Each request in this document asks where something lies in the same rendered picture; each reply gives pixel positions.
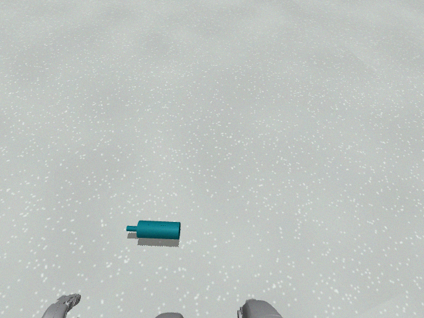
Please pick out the left robot hand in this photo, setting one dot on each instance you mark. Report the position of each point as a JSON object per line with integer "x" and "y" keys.
{"x": 62, "y": 306}

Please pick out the bottle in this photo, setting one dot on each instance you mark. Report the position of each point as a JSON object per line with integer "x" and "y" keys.
{"x": 156, "y": 229}

